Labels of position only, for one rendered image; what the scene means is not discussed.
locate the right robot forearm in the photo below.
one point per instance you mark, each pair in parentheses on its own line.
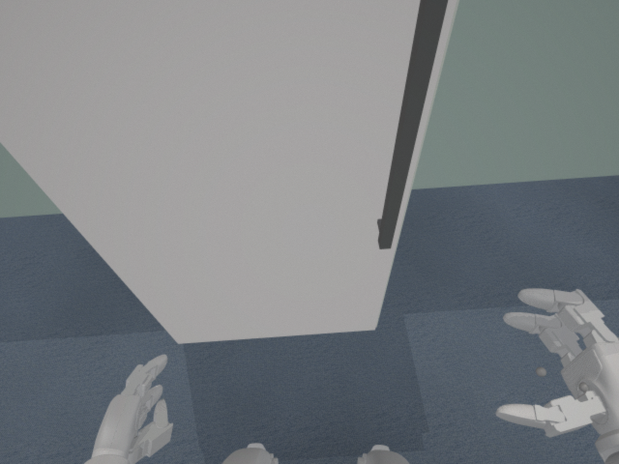
(608,447)

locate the fridge door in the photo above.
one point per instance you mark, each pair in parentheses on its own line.
(228,159)

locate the handle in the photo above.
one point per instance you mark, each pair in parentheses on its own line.
(427,33)

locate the right robot hand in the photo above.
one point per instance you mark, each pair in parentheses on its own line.
(597,365)

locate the left robot hand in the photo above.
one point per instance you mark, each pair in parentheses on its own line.
(128,411)

